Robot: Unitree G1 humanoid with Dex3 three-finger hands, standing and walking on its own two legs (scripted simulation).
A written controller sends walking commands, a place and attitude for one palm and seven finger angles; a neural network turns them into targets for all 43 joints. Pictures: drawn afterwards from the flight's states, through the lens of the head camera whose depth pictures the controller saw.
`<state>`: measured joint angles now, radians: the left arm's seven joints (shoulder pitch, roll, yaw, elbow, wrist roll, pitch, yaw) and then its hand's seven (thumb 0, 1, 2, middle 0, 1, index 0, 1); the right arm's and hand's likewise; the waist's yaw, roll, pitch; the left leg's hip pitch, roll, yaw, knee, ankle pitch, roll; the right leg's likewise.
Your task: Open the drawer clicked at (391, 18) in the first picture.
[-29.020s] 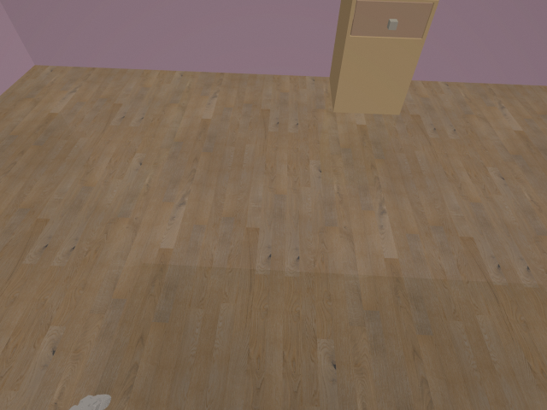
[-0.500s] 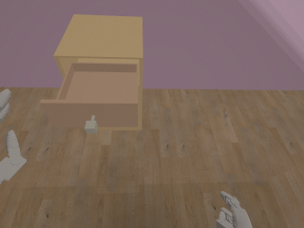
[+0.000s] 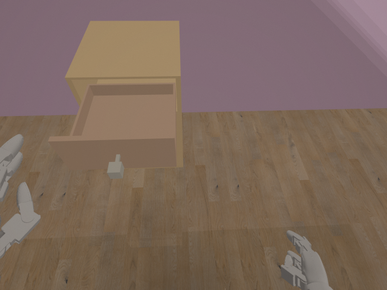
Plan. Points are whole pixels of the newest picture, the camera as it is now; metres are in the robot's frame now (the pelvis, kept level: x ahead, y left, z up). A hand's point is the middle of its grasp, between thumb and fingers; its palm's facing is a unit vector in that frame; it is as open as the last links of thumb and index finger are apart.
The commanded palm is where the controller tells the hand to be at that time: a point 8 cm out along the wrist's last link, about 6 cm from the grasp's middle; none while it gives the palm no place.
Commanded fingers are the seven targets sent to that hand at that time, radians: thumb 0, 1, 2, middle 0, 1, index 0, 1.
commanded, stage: let the arm hang, fingers relaxed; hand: left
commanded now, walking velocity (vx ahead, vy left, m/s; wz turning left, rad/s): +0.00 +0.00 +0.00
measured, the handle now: (116, 165) +0.49 +0.28 -0.20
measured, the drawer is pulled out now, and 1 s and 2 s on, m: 0.30 0.30 0.30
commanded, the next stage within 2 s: look to check the result in 1.18 s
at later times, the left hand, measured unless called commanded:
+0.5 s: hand out of the picture -0.02 +0.19 -0.18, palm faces +0.04 -0.98 -0.17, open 7.0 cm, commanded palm none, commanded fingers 0.00 0.90 0.90 -0.20 -0.30 -0.20 -0.30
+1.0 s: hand out of the picture -0.04 +0.18 -0.18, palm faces +0.03 -0.99 -0.15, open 7.3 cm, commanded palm none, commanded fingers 0.00 0.90 0.90 -0.20 -0.30 -0.20 -0.30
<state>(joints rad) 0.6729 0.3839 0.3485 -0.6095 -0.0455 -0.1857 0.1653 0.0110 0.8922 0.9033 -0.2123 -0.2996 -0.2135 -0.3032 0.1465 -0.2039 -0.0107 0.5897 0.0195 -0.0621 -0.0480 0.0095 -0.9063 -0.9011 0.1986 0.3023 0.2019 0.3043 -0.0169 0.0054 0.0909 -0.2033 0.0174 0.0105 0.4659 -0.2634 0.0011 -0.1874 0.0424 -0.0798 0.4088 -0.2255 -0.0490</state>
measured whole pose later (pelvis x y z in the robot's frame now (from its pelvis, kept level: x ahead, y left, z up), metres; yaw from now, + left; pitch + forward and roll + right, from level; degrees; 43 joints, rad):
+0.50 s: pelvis -0.02 +0.01 +0.00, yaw +1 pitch -2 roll -1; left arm 0.29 0.19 0.02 1.01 0.02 0.04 0.02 -0.01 0.99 0.90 -0.21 -0.30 -0.21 -0.30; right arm 0.30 -0.15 0.01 1.03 -0.02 0.03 -0.03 0.00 -0.91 -0.90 0.20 0.30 0.20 0.30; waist 0.01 -0.03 0.10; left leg -0.20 0.00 0.01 0.47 -0.24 0.02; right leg -0.18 0.02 -0.08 0.41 -0.21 -0.03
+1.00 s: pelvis -0.02 +0.02 +0.00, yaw -1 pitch -2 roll +0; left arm 0.30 0.10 0.01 1.11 0.02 0.01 0.04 0.00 0.91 0.90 -0.20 -0.30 -0.20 -0.30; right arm 0.35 -0.08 0.00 1.12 -0.01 0.00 -0.04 0.00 -0.91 -0.90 0.20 0.30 0.20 0.30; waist 0.00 0.01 0.05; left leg -0.19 -0.02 0.04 0.44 -0.22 0.04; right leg -0.20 0.00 -0.05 0.43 -0.20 -0.02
